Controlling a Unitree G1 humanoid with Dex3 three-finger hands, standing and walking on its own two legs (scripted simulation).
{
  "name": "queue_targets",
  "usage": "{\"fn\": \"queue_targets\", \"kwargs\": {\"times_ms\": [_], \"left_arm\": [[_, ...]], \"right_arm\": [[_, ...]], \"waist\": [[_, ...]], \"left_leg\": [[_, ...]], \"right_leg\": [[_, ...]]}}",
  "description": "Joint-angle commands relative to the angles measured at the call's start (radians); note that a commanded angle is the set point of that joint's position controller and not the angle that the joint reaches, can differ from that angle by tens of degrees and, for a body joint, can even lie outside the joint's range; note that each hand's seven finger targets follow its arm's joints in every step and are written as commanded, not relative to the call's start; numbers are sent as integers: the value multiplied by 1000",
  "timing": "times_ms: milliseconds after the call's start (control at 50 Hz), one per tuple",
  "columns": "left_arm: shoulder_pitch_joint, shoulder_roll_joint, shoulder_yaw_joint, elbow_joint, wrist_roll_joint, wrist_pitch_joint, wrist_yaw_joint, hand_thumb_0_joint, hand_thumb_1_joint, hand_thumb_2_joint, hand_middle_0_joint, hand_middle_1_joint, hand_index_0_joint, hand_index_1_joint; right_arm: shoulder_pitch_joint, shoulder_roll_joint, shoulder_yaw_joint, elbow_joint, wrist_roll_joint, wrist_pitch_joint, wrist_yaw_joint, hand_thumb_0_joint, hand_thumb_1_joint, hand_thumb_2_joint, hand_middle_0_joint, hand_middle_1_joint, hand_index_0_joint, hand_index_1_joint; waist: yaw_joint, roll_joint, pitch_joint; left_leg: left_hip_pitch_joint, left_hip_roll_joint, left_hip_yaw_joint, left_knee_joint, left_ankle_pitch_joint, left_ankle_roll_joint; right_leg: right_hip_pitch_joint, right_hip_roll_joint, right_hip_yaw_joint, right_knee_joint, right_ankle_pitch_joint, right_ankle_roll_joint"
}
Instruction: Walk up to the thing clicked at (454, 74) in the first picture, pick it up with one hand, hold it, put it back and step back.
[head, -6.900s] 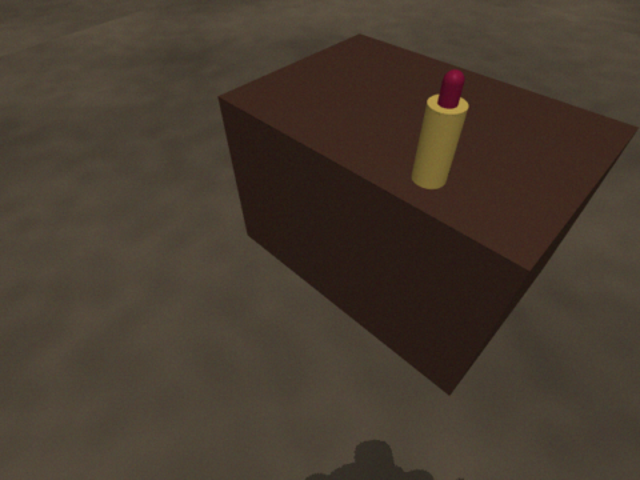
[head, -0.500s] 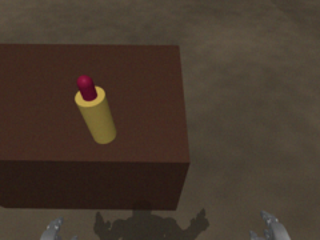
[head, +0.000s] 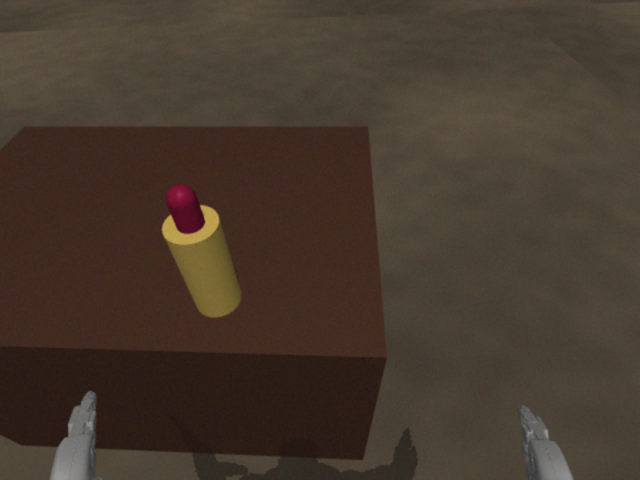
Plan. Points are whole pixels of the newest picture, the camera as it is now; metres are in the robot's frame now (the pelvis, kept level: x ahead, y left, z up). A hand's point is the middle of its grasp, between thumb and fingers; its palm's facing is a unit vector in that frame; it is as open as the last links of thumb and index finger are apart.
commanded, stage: rise first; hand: left
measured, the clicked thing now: (201, 251) +0.47 +0.21 +0.01
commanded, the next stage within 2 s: go down in 0.90 s
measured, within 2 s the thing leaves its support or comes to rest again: neither
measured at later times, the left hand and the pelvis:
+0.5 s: hand (113, 457) +0.17 +0.25 +0.00, palm faces +0.28 -0.90 -0.34, open 17.5 cm; pelvis -0.01 +0.00 +0.00, yaw +1 degrees
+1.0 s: hand (96, 459) +0.16 +0.25 +0.04, palm faces +0.29 -0.89 -0.35, open 17.6 cm; pelvis -0.02 +0.00 +0.00, yaw +1 degrees
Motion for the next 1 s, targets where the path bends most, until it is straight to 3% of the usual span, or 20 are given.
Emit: {"fn": "queue_targets", "kwargs": {"times_ms": [0, 40, 80, 120, 140, 160, 220, 260, 280, 340, 480, 500, 600, 660, 700, 720, 780, 820, 860, 980], "left_arm": [[-5, 208, 108, -233, 1, -53, 4, 0, -513, 10, -30, -38, -36, -32], [1, 162, 71, -256, -6, -48, -6, 0, -501, 14, -25, -38, -30, -31], [-21, 210, 120, -310, -7, -52, -4, 0, -520, 17, -29, -34, -31, -32], [3, 160, 70, -348, -5, -58, -14, 0, -522, 20, -28, -35, -29, -34], [9, 194, 106, -379, -7, -62, -9, 0, -521, 21, -28, -34, -29, -33], [37, 187, 107, -348, -7, -59, -9, 0, -531, 26, -32, -41, -32, -41], [24, 180, 101, -415, -4, -70, -15, 0, -539, 27, -32, -37, -30, -39], [51, 186, 119, -427, -8, -75, -14, 0, -541, 34, -32, -38, -29, -42], [61, 173, 101, -429, -5, -76, -17, 0, -547, 31, -35, -36, -31, -40], [49, 199, 130, -494, -6, -89, -17, 0, -549, 39, -33, -39, -28, -44], [90, 172, 114, -510, -7, -106, -30, 0, -556, 38, -37, -40, -32, -45], [79, 187, 131, -533, -8, -111, -28, 0, -563, 45, -40, -45, -34, -51], [102, 174, 125, -555, -8, -128, -32, 0, -569, 52, -40, -44, -32, -53], [104, 190, 148, -567, -7, -138, -30, 0, -574, 60, -40, -47, -31, -57], [100, 180, 131, -593, -7, -146, -34, 0, -571, 63, -38, -47, -29, -57], [110, 170, 130, -584, -6, -149, -35, 0, -577, 64, -37, -41, -26, -54], [83, 203, 155, -607, -7, -159, -31, 0, -579, 67, -39, -45, -28, -57], [94, 168, 120, -617, -4, -165, -38, 0, -591, 69, -44, -48, -33, -61], [105, 189, 154, -601, -6, -169, -34, 0, -595, 78, -42, -48, -28, -64], [154, 190, 170, -582, -7, -181, -37, 0, -600, 84, -45, -52, -31, -68]], "right_arm": [[23, -141, -63, -153, 0, -37, -6, 0, 558, -24, 52, 50, 51, 50], [-36, -147, -68, -190, 2, -40, -1, 0, 569, -22, 52, 50, 51, 50], [-44, -150, -77, -165, 2, -37, 0, 0, 561, -25, 52, 50, 51, 50], [-43, -101, -33, -197, 2, -39, 9, 0, 561, -25, 52, 50, 51, 50], [-12, -102, -46, -135, 1, -33, 9, 0, 562, -26, 52, 50, 51, 50], [-54, -152, -85, -184, -1, -38, 4, 0, 555, -28, 52, 50, 51, 50], [-57, -128, -57, -202, -4, -40, 7, 0, 549, -29, 52, 50, 51, 50], [-37, -143, -84, -157, -5, -38, 4, 0, 550, -31, 52, 50, 51, 50], [-49, -133, -71, -178, -6, -40, 5, 0, 544, -32, 52, 50, 51, 50], [-54, -142, -80, -209, -8, -41, 4, 0, 547, -33, 52, 50, 51, 50], [-53, -117, -63, -181, -8, -48, 10, 0, 542, -35, 52, 50, 51, 50], [-48, -142, -92, -187, -7, -50, 7, 0, 536, -38, 52, 50, 51, 50], [-56, -111, -66, -174, -8, -57, 12, 0, 537, -40, 52, 50, 51, 50], [-50, -130, -86, -159, -12, -62, 11, 0, 535, -43, 52, 51, 51, 51], [-59, -130, -92, -164, -10, -66, 11, 0, 539, -43, 52, 51, 51, 51], [-61, -109, -62, -174, -10, -68, 15, 0, 538, -43, 53, 51, 51, 51], [-65, -155, -112, -148, -12, -70, 8, 0, 539, -45, 52, 51, 51, 51], [-67, -89, -51, -154, -10, -77, 17, 0, 528, -49, 53, 51, 51, 51], [-78, -148, -103, -155, -12, -82, 10, 0, 530, -50, 52, 51, 51, 51], [-71, -135, -99, -151, -11, -92, 14, 0, 525, -55, 53, 51, 51, 51]], "waist": [[-7, -4, -108], [-9, -15, -72], [2, 30, -71], [0, -12, -75], [14, 30, -57], [0, 9, -70], [1, 3, -87], [6, 11, -61], [1, -6, -62], [2, -5, -82], [5, -11, -34], [2, -7, -34], [10, -6, -22], [10, -4, -30], [2, 2, -24], [12, -16, -27], [4, 16, -21], [12, 3, -15], [11, -4, -18], [13, -12, -20]], "left_leg": [[94, -21, 64, -38, 322, 23], [81, -22, 63, -42, 298, 24], [88, -22, 62, -51, 274, 22], [85, -22, 58, -50, 263, 26], [80, -24, 61, -53, 261, 25], [86, -23, 61, -49, 271, 25], [99, -20, 57, -51, 268, 26], [94, -21, 56, -56, 254, 25], [95, -22, 56, -54, 250, 28], [101, -22, 58, -52, 262, 29], [86, -23, 54, -70, 199, 31], [89, -23, 53, -73, 194, 29], [80, -27, 55, -72, 172, 34], [83, -28, 55, -72, 167, 34], [85, -27, 53, -74, 164, 33], [80, -25, 49, -74, 159, 34], [81, -28, 52, -81, 137, 32], [78, -30, 52, -80, 127, 35], [72, -25, 47, -83, 119, 32], [75, -31, 53, -76, 132, 35]], "right_leg": [[42, 22, -64, -46, 333, -24], [24, 22, -65, -52, 313, -22], [26, 19, -64, -55, 282, -27], [42, 23, -70, -59, 270, -24], [34, 20, -67, -58, 269, -28], [41, 19, -66, -60, 279, -26], [55, 24, -68, -58, 272, -28], [42, 24, -71, -61, 254, -30], [41, 22, -72, -64, 252, -27], [57, 20, -70, -65, 268, -26], [36, 24, -75, -76, 201, -28], [31, 24, -75, -76, 194, -29], [28, 18, -74, -84, 173, -27], [31, 18, -74, -84, 167, -27], [23, 21, -75, -81, 163, -28], [34, 23, -79, -82, 155, -28], [15, 21, -75, -84, 137, -30], [16, 19, -76, -87, 124, -29], [21, 26, -80, -85, 116, -30], [23, 21, -77, -88, 128, -27]]}}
